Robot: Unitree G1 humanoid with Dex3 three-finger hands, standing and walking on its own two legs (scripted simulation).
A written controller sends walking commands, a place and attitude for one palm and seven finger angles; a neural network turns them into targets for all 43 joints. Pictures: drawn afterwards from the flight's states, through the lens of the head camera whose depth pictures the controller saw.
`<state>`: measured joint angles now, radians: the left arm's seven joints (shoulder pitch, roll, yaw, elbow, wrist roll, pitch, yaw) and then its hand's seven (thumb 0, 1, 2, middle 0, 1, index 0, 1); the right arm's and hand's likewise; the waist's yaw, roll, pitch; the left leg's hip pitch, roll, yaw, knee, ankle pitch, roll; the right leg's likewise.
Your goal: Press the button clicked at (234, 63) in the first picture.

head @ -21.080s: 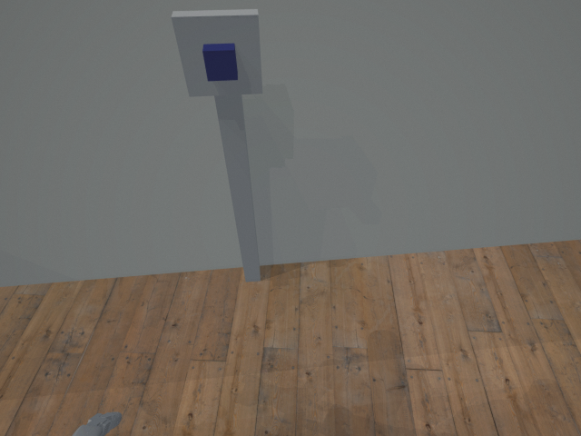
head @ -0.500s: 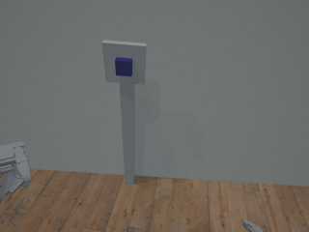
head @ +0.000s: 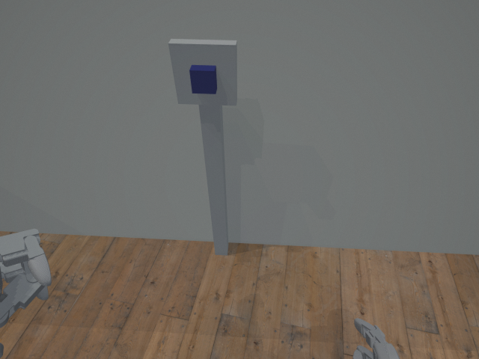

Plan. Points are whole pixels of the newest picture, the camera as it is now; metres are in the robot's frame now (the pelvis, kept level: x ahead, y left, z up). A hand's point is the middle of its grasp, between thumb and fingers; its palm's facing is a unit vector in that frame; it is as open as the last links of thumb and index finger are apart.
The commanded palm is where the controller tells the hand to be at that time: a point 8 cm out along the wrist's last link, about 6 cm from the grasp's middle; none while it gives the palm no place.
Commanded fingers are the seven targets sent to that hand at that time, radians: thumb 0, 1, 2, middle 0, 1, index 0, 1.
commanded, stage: stop stepping back and stand still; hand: left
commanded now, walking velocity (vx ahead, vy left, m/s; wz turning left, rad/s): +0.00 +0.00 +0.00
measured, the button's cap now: (204, 79) +0.71 +0.15 +0.15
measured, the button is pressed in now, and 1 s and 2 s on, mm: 0 0 0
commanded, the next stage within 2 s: let the arm hang, fingers relaxed in 0.48 s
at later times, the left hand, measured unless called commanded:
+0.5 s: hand (42, 291) +0.16 +0.25 +0.15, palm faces +0.37 -0.82 -0.43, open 3.1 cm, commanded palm +0.11 +0.29 +0.18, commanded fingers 0.00 0.90 0.90 -1.30 -1.50 -1.30 -1.50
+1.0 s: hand out of the picture -0.03 +0.19 -0.19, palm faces +0.06 -0.98 -0.19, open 4.0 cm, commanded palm none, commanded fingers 0.00 0.90 0.90 -0.49 -0.62 -0.49 -0.62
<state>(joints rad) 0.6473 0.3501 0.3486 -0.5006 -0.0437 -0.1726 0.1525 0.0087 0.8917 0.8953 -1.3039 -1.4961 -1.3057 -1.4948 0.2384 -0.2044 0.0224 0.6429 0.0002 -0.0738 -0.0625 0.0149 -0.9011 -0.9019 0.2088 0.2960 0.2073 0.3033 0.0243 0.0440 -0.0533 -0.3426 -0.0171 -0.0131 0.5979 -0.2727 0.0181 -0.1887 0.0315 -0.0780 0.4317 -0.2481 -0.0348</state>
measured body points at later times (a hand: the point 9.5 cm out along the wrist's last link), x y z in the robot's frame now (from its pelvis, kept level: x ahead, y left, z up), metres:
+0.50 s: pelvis -0.02 +0.01 +0.00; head -0.02 +0.01 +0.45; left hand +0.13 +0.29 +0.17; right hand +0.14 -0.22 -0.08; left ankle +0.02 +0.11 -0.74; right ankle -0.01 -0.10 -0.74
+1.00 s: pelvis -0.04 +0.00 -0.01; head -0.02 +0.03 +0.44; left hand -0.03 +0.25 -0.17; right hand -0.02 -0.26 -0.14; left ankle +0.02 +0.11 -0.74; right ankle -0.01 -0.10 -0.74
